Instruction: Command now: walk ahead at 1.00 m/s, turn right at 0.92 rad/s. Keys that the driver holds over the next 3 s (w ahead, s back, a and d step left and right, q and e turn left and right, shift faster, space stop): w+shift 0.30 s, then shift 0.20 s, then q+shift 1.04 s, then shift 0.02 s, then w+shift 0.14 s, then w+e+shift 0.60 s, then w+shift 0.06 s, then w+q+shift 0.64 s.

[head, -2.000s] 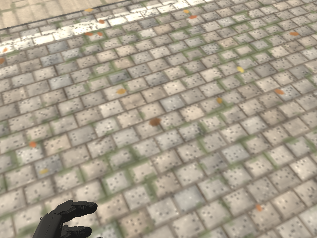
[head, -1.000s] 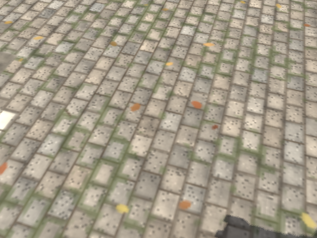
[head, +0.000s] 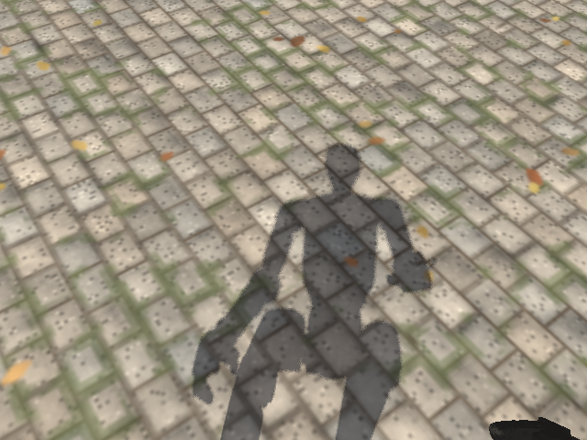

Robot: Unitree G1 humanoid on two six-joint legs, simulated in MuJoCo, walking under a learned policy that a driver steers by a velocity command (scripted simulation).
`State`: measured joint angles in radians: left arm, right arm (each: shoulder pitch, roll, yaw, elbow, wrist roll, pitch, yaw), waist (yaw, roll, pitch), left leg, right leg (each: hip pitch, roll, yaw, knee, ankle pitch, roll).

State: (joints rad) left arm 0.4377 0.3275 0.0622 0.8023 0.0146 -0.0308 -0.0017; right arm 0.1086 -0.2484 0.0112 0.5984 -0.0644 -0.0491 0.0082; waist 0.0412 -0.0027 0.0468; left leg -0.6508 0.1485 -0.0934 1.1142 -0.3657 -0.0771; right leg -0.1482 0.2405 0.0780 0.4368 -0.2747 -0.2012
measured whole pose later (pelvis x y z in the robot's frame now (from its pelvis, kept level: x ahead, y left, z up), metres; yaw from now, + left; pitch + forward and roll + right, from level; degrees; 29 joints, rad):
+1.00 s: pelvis +0.64 +0.02 +0.01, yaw +9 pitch +1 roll -2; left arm 0.09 0.29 0.07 0.78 0.00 -0.01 0.04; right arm 0.17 -0.32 -0.07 0.64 0.02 0.07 0.00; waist 0.00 0.03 0.05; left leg -0.51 0.11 0.04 0.80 -0.26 -0.03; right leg -0.27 -0.07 -0.25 0.45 -0.19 -0.01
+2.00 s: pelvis +0.75 +0.14 +0.01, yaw +40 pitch +3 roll +0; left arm 0.29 0.29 0.08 0.78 0.03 0.00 -0.06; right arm 0.36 -0.25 -0.02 0.65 -0.04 -0.05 0.00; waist 0.00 -0.04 -0.04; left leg -0.13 0.01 0.09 0.42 -0.34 0.00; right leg -0.59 0.00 0.06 1.11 -0.26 -0.04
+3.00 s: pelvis +1.53 +0.50 +0.01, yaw +40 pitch +0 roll +1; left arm 0.00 0.22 -0.06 0.58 0.06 -0.07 -0.02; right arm 0.51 -0.30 -0.06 0.92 -0.01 -0.05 0.01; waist -0.08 0.00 0.01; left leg -0.10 -0.22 -0.11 0.38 -0.26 0.17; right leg -0.70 -0.14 0.14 0.95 -0.17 0.06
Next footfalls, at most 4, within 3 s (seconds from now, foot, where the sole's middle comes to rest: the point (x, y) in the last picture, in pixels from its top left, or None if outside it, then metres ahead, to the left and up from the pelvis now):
0.20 left None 0.41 0.17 -0.77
0.60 right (353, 336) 0.73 -0.10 -0.77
1.04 left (246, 338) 0.71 0.16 -0.77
1.46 right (321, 300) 0.82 -0.02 -0.77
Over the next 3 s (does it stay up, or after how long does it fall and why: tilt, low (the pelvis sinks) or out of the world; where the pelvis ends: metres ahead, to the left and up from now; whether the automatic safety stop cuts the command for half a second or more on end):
stays up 1.53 0.50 0.01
